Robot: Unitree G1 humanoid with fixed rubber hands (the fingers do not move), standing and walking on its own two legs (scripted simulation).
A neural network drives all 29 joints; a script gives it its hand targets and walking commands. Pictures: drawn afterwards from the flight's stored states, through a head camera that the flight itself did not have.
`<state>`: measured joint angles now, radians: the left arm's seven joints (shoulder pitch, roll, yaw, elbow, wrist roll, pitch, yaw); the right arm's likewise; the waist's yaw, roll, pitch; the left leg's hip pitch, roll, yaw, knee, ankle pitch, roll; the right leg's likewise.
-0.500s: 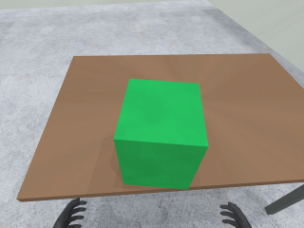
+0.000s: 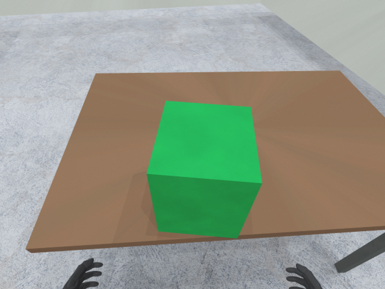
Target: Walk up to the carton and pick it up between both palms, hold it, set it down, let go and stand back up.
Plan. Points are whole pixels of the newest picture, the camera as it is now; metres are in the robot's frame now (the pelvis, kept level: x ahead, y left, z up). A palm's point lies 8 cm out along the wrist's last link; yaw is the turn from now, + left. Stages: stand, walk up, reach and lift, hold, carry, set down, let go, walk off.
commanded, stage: stand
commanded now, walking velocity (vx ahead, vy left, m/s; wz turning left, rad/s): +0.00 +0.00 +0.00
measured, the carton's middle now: (202, 171) +0.39 -0.01 +0.01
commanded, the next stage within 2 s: walk up in 0.94 s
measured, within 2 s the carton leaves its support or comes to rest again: neither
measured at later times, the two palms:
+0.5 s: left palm out of the picture +0.12 +0.25 -0.08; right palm out of the picture +0.12 -0.25 -0.08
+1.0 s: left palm out of the picture +0.11 +0.25 -0.08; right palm out of the picture +0.12 -0.25 -0.08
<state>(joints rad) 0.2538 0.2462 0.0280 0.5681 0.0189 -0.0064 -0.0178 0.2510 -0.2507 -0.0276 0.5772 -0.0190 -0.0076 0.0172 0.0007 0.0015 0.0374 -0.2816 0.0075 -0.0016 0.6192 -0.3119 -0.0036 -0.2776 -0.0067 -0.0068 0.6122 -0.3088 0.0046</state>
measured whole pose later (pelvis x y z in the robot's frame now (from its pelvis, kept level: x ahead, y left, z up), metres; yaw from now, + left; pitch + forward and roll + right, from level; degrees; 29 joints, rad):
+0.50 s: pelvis +0.00 +0.00 +0.00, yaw +0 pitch -2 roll +0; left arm 0.28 0.26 0.02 0.58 0.02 -0.01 -0.01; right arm 0.27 -0.26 -0.02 0.59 -0.02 -0.01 0.01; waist 0.00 0.00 0.03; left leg -0.28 0.01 -0.01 0.60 -0.29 0.00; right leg -0.28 -0.01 -0.01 0.59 -0.29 0.01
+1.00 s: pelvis +0.00 +0.00 +0.00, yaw +0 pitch -2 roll +0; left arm 0.29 0.26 0.01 0.59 0.01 0.00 -0.01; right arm 0.28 -0.27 -0.01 0.60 -0.02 0.00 0.01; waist 0.00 0.00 0.03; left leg -0.28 0.01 -0.01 0.59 -0.29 -0.01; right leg -0.27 -0.01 -0.01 0.58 -0.29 0.01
